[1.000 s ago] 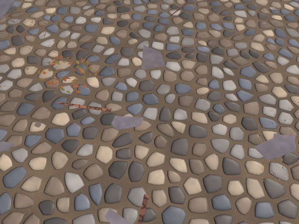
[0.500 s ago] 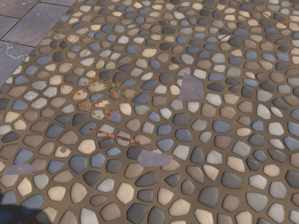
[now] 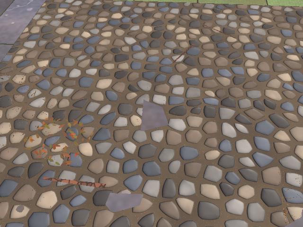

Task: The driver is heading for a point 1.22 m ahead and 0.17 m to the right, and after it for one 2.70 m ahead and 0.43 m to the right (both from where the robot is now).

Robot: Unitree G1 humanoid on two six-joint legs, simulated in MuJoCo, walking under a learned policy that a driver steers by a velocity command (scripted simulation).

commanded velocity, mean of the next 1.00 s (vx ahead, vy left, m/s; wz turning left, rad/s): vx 0.28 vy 0.00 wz -0.37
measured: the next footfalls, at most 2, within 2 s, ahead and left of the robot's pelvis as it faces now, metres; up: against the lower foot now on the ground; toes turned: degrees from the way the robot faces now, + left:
left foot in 0.44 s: +0.42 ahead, +0.06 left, +0.00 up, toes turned -20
right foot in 0.82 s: +0.37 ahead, -0.19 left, +0.00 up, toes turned -21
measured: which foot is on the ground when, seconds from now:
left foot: down 0.00-0.00, up 0.02-0.42, down 0.44-1.00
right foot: down 0.00-0.44, up 0.46-0.80, down 0.82-1.00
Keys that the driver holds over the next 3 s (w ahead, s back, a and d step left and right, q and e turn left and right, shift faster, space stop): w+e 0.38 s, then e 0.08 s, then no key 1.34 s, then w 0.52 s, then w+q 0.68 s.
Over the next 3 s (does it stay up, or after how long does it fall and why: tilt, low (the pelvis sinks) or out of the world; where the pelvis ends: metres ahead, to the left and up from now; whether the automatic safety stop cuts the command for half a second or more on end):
stays up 0.83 -0.23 -0.01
